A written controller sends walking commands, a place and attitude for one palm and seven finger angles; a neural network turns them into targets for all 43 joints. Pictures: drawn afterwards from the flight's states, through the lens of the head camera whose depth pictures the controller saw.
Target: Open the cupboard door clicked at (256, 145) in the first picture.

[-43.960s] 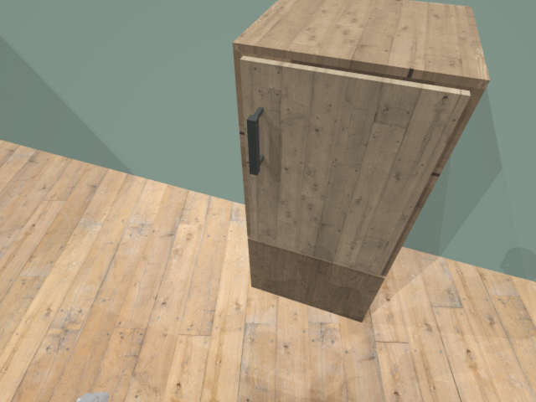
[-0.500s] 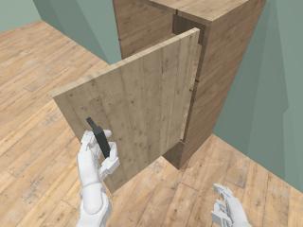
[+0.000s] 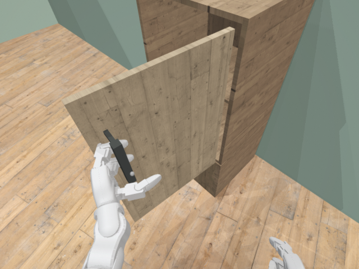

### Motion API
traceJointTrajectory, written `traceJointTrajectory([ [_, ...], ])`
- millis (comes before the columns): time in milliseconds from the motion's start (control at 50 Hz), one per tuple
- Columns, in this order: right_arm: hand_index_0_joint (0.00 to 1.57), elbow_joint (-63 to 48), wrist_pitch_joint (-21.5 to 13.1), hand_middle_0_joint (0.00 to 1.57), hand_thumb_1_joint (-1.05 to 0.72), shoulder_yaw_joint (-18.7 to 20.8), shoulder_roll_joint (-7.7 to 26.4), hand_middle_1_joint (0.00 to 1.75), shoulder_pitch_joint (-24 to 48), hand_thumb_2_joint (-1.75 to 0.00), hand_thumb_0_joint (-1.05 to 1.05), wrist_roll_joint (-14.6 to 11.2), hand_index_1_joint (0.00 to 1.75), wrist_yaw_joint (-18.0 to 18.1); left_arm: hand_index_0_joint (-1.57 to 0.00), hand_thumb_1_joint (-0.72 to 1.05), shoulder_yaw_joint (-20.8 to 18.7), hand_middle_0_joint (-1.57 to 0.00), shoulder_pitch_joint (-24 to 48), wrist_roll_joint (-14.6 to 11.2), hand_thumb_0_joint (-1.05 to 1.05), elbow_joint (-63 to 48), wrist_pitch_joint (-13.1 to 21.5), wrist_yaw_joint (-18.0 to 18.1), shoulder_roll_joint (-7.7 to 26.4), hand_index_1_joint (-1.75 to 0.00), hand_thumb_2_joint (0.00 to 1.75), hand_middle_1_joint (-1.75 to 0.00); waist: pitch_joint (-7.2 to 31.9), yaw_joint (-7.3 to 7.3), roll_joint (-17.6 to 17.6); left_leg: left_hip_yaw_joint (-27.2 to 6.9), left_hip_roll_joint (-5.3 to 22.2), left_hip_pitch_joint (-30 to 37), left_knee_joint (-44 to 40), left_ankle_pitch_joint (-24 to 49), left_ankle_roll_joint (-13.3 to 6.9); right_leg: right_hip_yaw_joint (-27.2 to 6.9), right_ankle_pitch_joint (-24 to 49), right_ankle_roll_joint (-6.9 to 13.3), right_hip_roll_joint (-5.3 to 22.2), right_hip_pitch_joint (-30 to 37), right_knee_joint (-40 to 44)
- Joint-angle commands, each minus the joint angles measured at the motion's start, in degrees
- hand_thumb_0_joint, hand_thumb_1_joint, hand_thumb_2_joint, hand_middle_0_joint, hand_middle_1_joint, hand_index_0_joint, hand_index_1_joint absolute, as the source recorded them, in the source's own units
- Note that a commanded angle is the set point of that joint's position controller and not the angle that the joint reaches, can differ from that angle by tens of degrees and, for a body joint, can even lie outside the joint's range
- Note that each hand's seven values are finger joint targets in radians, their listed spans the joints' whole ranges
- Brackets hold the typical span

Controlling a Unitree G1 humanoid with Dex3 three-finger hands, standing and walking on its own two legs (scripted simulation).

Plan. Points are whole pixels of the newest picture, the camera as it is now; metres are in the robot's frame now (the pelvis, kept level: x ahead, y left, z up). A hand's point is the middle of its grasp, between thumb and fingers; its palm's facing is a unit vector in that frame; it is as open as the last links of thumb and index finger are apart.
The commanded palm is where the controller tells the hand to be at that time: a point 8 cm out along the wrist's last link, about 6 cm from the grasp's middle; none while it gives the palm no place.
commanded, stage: open thumb and fingers to let go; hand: left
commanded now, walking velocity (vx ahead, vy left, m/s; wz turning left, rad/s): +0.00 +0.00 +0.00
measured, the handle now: (120, 158) +0.34 +0.16 +0.07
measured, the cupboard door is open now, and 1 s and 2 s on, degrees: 84 84 83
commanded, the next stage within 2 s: slide the hand sideways off the handle in 0.36 s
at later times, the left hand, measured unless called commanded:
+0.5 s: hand (130, 170) +0.31 +0.13 +0.07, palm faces +0.31 -0.95 +0.00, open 15.0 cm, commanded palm +0.27 +0.17 +0.06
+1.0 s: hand (124, 189) +0.27 +0.13 +0.06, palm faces -0.11 -0.99 -0.03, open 16.2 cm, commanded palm +0.24 +0.20 +0.06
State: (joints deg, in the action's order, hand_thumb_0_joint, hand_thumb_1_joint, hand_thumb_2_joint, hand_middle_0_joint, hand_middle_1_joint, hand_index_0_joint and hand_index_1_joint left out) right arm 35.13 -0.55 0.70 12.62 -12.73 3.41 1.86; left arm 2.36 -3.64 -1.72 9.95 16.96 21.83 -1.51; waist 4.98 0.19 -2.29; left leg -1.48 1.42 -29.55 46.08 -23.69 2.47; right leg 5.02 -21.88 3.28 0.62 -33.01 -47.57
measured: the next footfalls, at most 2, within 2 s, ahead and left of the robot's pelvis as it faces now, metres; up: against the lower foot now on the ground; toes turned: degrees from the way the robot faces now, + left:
none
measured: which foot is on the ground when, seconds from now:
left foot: down 0.00-1.00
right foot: down 0.00-1.00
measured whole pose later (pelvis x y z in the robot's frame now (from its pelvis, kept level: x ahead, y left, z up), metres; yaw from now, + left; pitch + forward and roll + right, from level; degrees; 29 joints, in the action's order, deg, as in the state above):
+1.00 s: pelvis +0.00 +0.04 -0.01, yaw -1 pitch +8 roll +0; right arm 27.7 -4.5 -2.2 12.1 -14.4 0.1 0.7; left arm 5.3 -10.4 -5.1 -0.6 12.5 -2.5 6.1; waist 4.6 0.0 -1.7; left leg 0.5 0.0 -32.3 51.4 -27.0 -0.5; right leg 2.9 -23.1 0.2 1.9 -35.1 -50.4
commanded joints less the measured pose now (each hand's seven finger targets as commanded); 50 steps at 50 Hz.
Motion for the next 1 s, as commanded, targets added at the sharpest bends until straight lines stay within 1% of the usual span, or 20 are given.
traceJointTrajectory([
  [0, 0.2, -9.15, -2.96, 0.2, -0.9, 0.88, 3.72, 0.3, 6.3, -0.9, 0.0, -0.21, 0.3, 0.64, -0.28, -0.5, -2.01, -0.28, 14.59, 0.92, 0.0, -11.78, 4.16, 1.17, 3.37, -1.1, 0.3, -1.1, 10.75, -0.33, 7.23, 2.4, -2.94, -2.29, -3.49, 5.71, -3.22, -8.15, 5.48, -3.23, 2.57, 11.56, 12.12],
  [60, 0.2, -9.04, -2.83, 0.2, -0.9, 0.64, 3.72, 0.3, 6.82, -0.9, 0.0, -0.27, 0.3, 0.72, -0.26, -0.5, -1.54, -0.26, 16.51, 1.22, 0.0, -9.8, 4.0, 1.77, 2.8, -0.95, 0.3, -0.95, 9.75, -0.1, 7.29, 2.28, -2.91, -2.05, -4.12, 4.57, -3.29, -7.11, 2.81, -2.9, 2.16, 10.14, 12.19],
  [80, 0.2, -9.23, -2.85, 0.2, -0.9, 0.59, 3.74, 0.3, 6.72, -0.9, 0.0, -0.22, 0.3, 0.64, -0.25, -0.5, -0.94, -0.25, 17.16, 1.49, 0.0, -9.67, 3.98, 1.94, 2.13, -0.9, 0.3, -0.9, 9.79, -0.39, 5.52, 2.18, -2.93, -1.82, -4.52, 4.43, -3.18, -6.29, 2.7, -2.59, 1.9, 9.62, 11.46],
  [240, 0.2, -10.12, -2.36, 0.2, -0.9, 0.58, 3.91, 0.3, 5.72, -0.9, 0.0, 0.02, 0.3, -0.23, -0.18, -0.5, 2.0, -0.18, 17.75, 3.72, 0.0, -9.14, 2.13, 4.19, -0.84, -0.5, 0.3, -0.5, 12.19, -0.77, 4.25, 1.22, -2.11, -0.16, -5.1, 8.44, -2.81, -2.25, 8.55, -1.56, 0.35, 8.57, 6.85],
  [260, 0.2, -10.21, -2.34, 0.2, -0.9, 0.52, 3.92, 0.3, 5.81, -0.9, 0.0, 0.12, 0.3, -0.32, -0.18, -0.5, 3.36, -0.18, 18.62, 3.73, 0.0, -9.05, 1.79, 4.43, -2.3, -0.45, 0.3, -0.45, 11.87, -0.15, 4.96, 1.11, -2.07, -0.05, -4.94, 8.12, -2.84, -1.97, 8.06, -1.69, 0.25, 7.78, 6.81],
  [320, 0.2, -10.48, -1.93, 0.2, -0.9, 0.5, 3.92, 0.3, 5.48, -0.9, 0.0, 0.17, 0.3, -0.41, -0.15, -0.5, 3.47, -0.15, 18.53, 4.91, 0.0, -9.33, 0.8, 5.72, -2.12, -0.3, 0.3, -0.3, 12.5, -0.51, 4.97, 0.71, -1.88, -0.27, -4.95, 9.13, -2.66, -1.63, 8.54, -1.31, -0.03, 8.04, 6.05],
  [340, 0.2, -10.52, -1.91, 0.2, -0.9, 0.42, 3.72, 0.3, 5.88, -0.9, 0.0, 0.17, 0.3, -0.52, -0.15, -0.5, 4.91, -0.15, 19.18, 4.7, 0.0, -9.32, 0.39, 5.87, -3.92, -0.3, 0.3, -0.3, 11.88, -0.18, 4.5, 0.79, -1.84, -0.03, -4.9, 8.87, -2.62, -1.42, 8.24, -1.46, 0.04, 7.27, 6.1],
  [440, 0.2, -10.35, -1.38, 0.2, -0.9, 0.2, 3.81, 0.3, 6.16, -0.9, 0.0, 0.12, 0.3, -0.25, -0.15, -0.5, 4.9, -0.15, 20.65, 4.55, 0.0, -9.32, -1.0, 6.72, -3.94, -0.3, 0.3, -0.3, 11.96, -0.04, 5.07, 0.25, -1.79, -0.18, -4.98, 8.23, -2.5, -1.16, 6.86, -1.38, -0.18, 6.79, 6.08],
  [460, 0.2, -8.35, -1.63, 0.2, -0.9, 0.23, 5.77, 0.3, 2.06, -0.9, 0.0, 0.03, 0.3, -0.31, -0.15, -0.5, 15.34, -0.15, 20.33, 11.24, 0.0, -9.29, 1.1, -4.68, 1.52, -0.3, 0.3, -0.3, 10.38, 4.79, 7.82, 0.43, -1.29, 1.93, -3.55, 8.93, -3.33, -2.53, 10.46, -1.48, 0.12, 3.67, 5.36],
  [480, 0.2, -9.75, -1.89, 0.2, -0.9, 0.74, 5.56, 0.3, 1.75, -0.9, 0.0, -0.46, 0.3, 0.09, -0.15, -0.5, 10.58, -0.15, 22.36, 9.31, 0.0, -11.56, 3.23, -10.67, 5.38, -0.3, 0.3, -0.3, 13.07, 3.05, 6.23, 0.31, -1.56, 1.3, -3.06, 9.93, -3.63, -2.73, 12.58, -1.21, 0.39, 5.06, 4.7],
  [500, 0.2, -10.35, -2.17, 0.2, -0.9, 0.74, 5.68, 0.3, 1.94, -0.9, 0.0, -0.79, 0.3, 0.42, -0.15, -0.5, 10.36, -0.15, 21.33, 8.39, 0.0, -13.53, 4.48, -15.29, 6.87, -0.3, 0.3, -0.3, 14.82, 2.15, 3.56, 0.38, -1.64, 2.41, -3.18, 11.27, -3.52, -2.91, 14.04, -0.95, 0.38, 6.42, 3.98],
  [540, 0.2, -11.68, -3.42, 0.2, -0.9, 0.21, 5.64, 0.3, 2.04, -0.9, 0.0, -2.35, 0.3, 0.65, -0.15, -0.5, 13.26, -0.15, 20.28, 4.19, 0.0, -14.46, 4.53, -23.99, 5.04, -0.3, 0.3, -0.3, 13.81, 2.89, -0.06, -0.3, -1.59, 4.08, -3.51, 11.52, -3.19, -2.37, 13.06, -0.84, 0.2, 5.13, 3.79],
  [580, 0.2, -13.04, -4.75, 0.2, -0.9, -0.43, 5.76, 0.3, 2.77, -0.9, 0.0, -3.9, 0.3, 1.15, -0.15, -0.5, 12.01, -0.15, 19.85, -2.84, 0.0, -13.43, 2.1, -29.48, 3.7, -0.3, 0.3, -0.3, 11.14, 2.91, 1.83, -1.35, -1.64, 2.96, -4.54, 8.07, -3.14, -1.28, 9.57, -1.11, -0.38, 4.84, 4.82],
  [600, 0.2, -13.28, -5.49, 0.2, -0.9, -0.51, 5.91, 0.3, 3.34, -0.9, 0.0, -4.35, 0.3, 1.4, -0.15, -0.5, 10.55, -0.15, 20.39, -5.19, 0.0, -13.52, 1.03, -30.04, 3.62, -0.3, 0.3, -0.3, 10.44, 2.89, 2.45, -1.61, -1.71, 2.6, -4.85, 6.0, -3.01, -0.92, 7.36, -1.32, -0.53, 4.14, 5.3],
  [640, 0.2, -13.68, -6.74, 0.2, -0.9, -0.62, 6.18, 0.3, 3.37, -0.9, 0.0, -4.62, 0.3, 1.31, -0.15, -0.5, 6.34, -0.15, 16.71, -7.47, 0.0, -13.55, -0.44, -28.79, 5.02, -0.3, 0.3, -0.3, 10.47, 1.24, 4.16, -2.0, -1.89, 1.87, -5.51, 5.7, -2.64, -0.21, 6.34, -1.38, -0.6, 4.76, 4.88],
  [680, 0.2, -14.3, -7.41, 0.2, -0.9, -0.61, 5.99, 0.3, 3.28, -0.9, 0.0, -4.4, 0.3, 0.75, -0.15, -0.5, 5.02, -0.15, 13.81, -7.35, 0.0, -15.62, -1.0, -26.65, 5.06, -0.3, 0.3, -0.3, 11.22, 0.19, 4.04, -1.79, -2.09, 1.92, -5.71, 6.93, -2.39, 0.07, 7.0, -1.42, -0.5, 5.35, 4.4],
  [720, 0.2, -14.74, -7.54, 0.2, -0.9, -0.43, 6.24, 0.3, 2.93, -0.9, 0.0, -4.09, 0.3, 0.16, -0.15, -0.5, 2.51, -0.15, 8.89, -5.8, 0.0, -16.74, -0.97, -24.48, 7.8, -0.3, 0.3, -0.3, 11.23, -1.04, 3.57, -1.43, -1.99, 1.27, -5.68, 8.5, -2.25, -0.1, 7.78, -1.23, -0.49, 6.29, 3.85],
  [840, 0.2, -16.19, -7.02, 0.2, -0.9, -0.24, 5.95, 0.3, 2.43, -0.9, 0.0, -3.65, 0.3, -0.73, -0.15, -0.5, 2.58, -0.15, 5.04, -2.82, 0.0, -20.59, -0.78, -22.7, 8.57, -0.3, 0.3, -0.3, 9.83, -0.64, 3.35, -0.43, -1.72, -0.11, -4.63, 8.29, -2.4, -0.79, 7.97, -1.29, -0.58, 5.42, 3.19],
  [880, 0.2, -16.31, -6.78, 0.2, -0.9, -0.19, 5.9, 0.3, 2.14, -0.9, 0.0, -3.54, 0.3, -0.54, -0.15, -0.5, -0.28, -0.15, 2.46, -3.1, 0.0, -21.33, -0.96, -22.72, 10.82, -0.3, 0.3, -0.3, 10.35, -1.16, 3.27, 0.05, -1.78, -0.38, -4.26, 8.8, -2.44, -1.03, 9.03, -1.24, -0.67, 6.32, 3.18],
  [980, 0.2, -17.14, -6.77, 0.2, -0.9, -0.22, 5.63, 0.3, 2.02, -0.9, 0.0, -3.72, 0.3, -0.18, -0.15, -0.5, -2.27, -0.15, -3.66, -4.99, 0.0, -25.7, -0.59, -24.34, 11.8, -0.3, 0.3, -0.3, 11.01, -1.07, 3.14, 0.79, -1.94, -0.8, -3.31, 10.91, -2.56, -1.48, 12.8, -1.49, -0.82, 8.21, 3.09],
])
